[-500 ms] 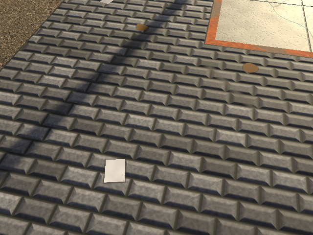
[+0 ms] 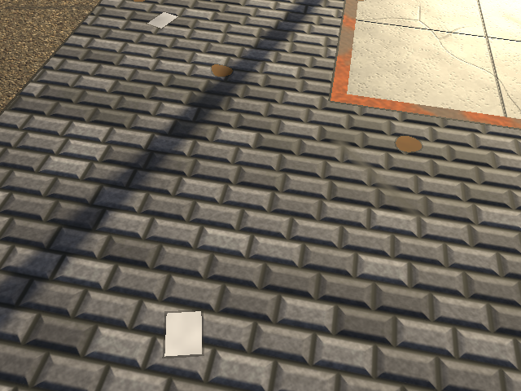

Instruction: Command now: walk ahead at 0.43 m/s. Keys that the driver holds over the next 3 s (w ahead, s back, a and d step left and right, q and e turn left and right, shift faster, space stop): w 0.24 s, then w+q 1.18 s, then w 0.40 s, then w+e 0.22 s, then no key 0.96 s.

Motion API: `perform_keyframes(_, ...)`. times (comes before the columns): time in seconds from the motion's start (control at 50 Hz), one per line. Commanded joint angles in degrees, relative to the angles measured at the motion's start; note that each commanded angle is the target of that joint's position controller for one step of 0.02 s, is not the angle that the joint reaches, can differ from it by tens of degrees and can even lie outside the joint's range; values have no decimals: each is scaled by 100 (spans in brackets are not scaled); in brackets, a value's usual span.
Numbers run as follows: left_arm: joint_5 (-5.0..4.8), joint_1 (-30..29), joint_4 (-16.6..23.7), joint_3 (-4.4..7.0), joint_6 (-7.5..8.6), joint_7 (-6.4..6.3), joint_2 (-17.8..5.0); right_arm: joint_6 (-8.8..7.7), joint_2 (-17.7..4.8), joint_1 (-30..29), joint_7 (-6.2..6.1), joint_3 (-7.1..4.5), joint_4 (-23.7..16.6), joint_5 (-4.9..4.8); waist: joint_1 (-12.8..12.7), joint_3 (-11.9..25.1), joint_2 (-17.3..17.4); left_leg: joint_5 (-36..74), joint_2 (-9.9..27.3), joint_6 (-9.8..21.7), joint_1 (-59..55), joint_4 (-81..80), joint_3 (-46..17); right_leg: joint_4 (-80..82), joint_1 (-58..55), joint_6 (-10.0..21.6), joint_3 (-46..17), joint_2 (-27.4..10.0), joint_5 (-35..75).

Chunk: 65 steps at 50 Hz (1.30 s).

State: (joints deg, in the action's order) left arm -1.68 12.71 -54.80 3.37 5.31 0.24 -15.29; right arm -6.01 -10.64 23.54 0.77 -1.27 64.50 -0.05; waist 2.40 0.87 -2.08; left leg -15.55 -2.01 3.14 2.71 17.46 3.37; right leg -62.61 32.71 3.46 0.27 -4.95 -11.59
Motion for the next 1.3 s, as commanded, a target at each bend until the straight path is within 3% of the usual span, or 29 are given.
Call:
perform_keyframes(0.02,46,-513,438,27,-5,43,-130,6,-826,224,-107,-81,-209,33,-37,-742,553,2048,1388,710,-209,-1044,-1070,694,1229,-193,-8,-226,547)
perform_keyframes(0.08,33,-1397,773,-68,13,80,15,49,-939,281,-189,-92,-306,33,136,-888,572,2005,1238,675,114,-1244,-730,2079,814,-274,220,-19,1201)
perform_keyframes(0.18,-19,-2069,1083,-92,58,226,-99,90,-995,631,-223,-168,-223,-78,133,-1031,631,2367,1547,654,-543,-1139,-566,3088,551,-29,228,171,1373)
perform_keyframes(0.22,-14,-1834,1084,-12,94,269,-294,134,-1109,488,-230,-228,-280,-59,-145,-717,740,3715,1659,542,-954,-620,-478,3227,55,164,277,347,1096)
perform_keyframes(0.26,-20,-624,775,200,81,221,-680,229,-1173,318,-221,-266,-356,-2,-819,150,952,5592,1531,383,-937,870,-362,3142,-1589,410,468,722,811)
perform_keyframes(0.28,-21,431,497,329,54,155,-937,245,-1095,171,-194,-217,-464,26,-1315,759,908,5029,1294,214,20,2215,-327,3080,-3251,621,109,408,854)
perform_keyframes(0.3,172,1310,329,465,36,96,-1523,178,-390,785,-115,-27,-598,64,-1106,1866,-306,2212,449,-87,2227,4561,-189,3172,-5683,1389,-2262,-1251,24)
perform_keyframes(0.32,185,1373,259,347,22,120,-1185,26,-182,974,-70,47,-459,-108,-1026,2618,-1035,-1579,-193,-127,3130,5978,-996,4410,-6101,1807,-4481,-2044,-818)
perform_keyframes(0.34,127,803,313,234,55,122,-820,-83,-826,322,-63,-147,-652,-297,-981,1542,-686,-1399,187,-2,3654,6418,-1270,4672,-5146,1408,-3792,-1800,-1079)
perform_keyframes(0.36,119,221,421,152,85,112,-565,-112,-976,-175,-101,-194,-830,-367,-787,738,-373,-874,526,71,3693,6286,-1033,4819,-4086,1141,-2768,-1620,-769)
perform_keyframes(0.38,144,-177,414,93,148,149,-373,-77,-894,-383,-165,-222,-870,-312,-559,246,35,-436,784,74,3424,5905,-945,5052,-3109,957,-2008,-1393,-210)
perform_keyframes(0.42,233,-466,316,40,216,193,-117,127,-639,-76,-215,-286,-782,-219,-170,-17,-208,-56,1057,105,2698,5387,-988,5367,-2158,686,-972,-991,177)
perform_keyframes(0.46,228,-356,178,69,241,169,-173,284,-442,-20,-233,-296,-813,-230,-70,-226,-219,33,1108,98,2694,5193,-942,5612,-1805,727,-473,-925,428)
perform_keyframes(0.52,271,-209,85,128,249,49,-409,360,-588,-621,-243,-362,-1131,-166,-77,-491,-113,767,1147,-9,3454,4625,-1063,5790,-1923,780,-17,-936,740)
perform_keyframes(0.62,250,137,71,166,179,-131,-630,243,-506,-1590,-33,-316,-1514,-106,-343,-580,70,2043,1001,-95,3680,2924,-614,5783,-2484,614,740,-839,1285)
perform_keyframes(0.72,133,772,-54,232,-23,-175,-783,241,-420,-2502,180,-226,-2036,-119,-667,-781,149,1596,845,56,4114,2063,-148,5305,-3724,555,1061,-1154,1967)
perform_keyframes(0.78,91,587,70,300,-151,-204,-997,265,-670,-2316,283,-330,-2235,-151,-353,-416,-179,752,387,328,3322,1937,317,4376,-4048,376,1309,-1231,4406)
perform_keyframes(0.82,62,347,191,319,-238,-232,-1119,279,-1151,-1083,272,-587,-2036,-191,397,328,-306,673,-115,658,1545,1651,498,2559,-3688,161,1471,-1056,5469)
perform_keyframes(0.84,91,324,289,282,-212,-237,-1065,316,-1613,-127,159,-813,-1811,-187,836,845,32,805,76,939,-179,1353,-179,960,-2519,-113,1481,-830,4229)
perform_keyframes(0.86,285,841,587,9,-55,-123,-117,320,-2269,29,83,-940,-1763,-196,218,1311,1611,185,1654,1957,-2260,1083,-3301,-1236,195,-494,1173,280,-1215)
perform_keyframes(0.88,47,400,771,8,246,-35,-383,250,-1976,222,88,-807,-1928,-84,395,2149,1175,-343,2219,2346,-2831,28,-5287,-2090,1025,-419,-315,737,-2261)
perform_keyframes(0.9,-165,-268,962,89,401,19,-666,192,-1570,75,89,-695,-1907,-11,544,1442,867,84,2037,1954,-2528,-113,-4449,-2031,1615,-226,-571,402,-1754)
perform_keyframes(0.92,-133,-359,979,65,464,6,-631,143,-1332,-330,84,-630,-1979,-57,300,912,468,622,1800,1729,-1690,-63,-3614,-1539,1511,-120,-558,124,-1239)
perform_keyframes(0.94,21,-339,892,110,452,-41,-666,128,-1120,-823,89,-564,-2103,-77,13,542,133,1247,1553,1562,-748,-117,-2987,-1014,1075,-148,-531,-78,-970)
perform_keyframes(0.96,93,-198,869,174,370,-53,-746,112,-984,-1101,71,-508,-2214,-31,-215,425,203,1708,1404,1498,-109,-228,-2624,-682,586,-196,-573,-223,-798)
perform_keyframes(1.02,211,-187,965,182,147,-62,-574,95,-1167,-1088,-15,-530,-2269,-67,-406,183,184,2283,1198,1499,742,-489,-2159,133,204,-475,-421,-240,-520)
perform_keyframes(1.14,198,-1479,1404,53,129,-27,-293,174,-1364,-580,-168,-589,-2211,-119,53,-123,618,1593,643,1013,1251,-405,-1586,2766,-190,-656,-190,295,1600)
perform_keyframes(1.24,109,-1766,1628,133,236,82,-613,246,-1301,-281,-196,-576,-2145,-150,114,-79,826,1047,978,848,599,222,-2341,3479,-434,-480,-423,436,1344)
perform_keyframes(1.3,132,-910,1440,267,344,87,-855,299,-1204,-472,-224,-539,-2278,-109,-390,231,998,1615,808,621,508,1083,-2536,3812,-1577,-166,-286,487,870)
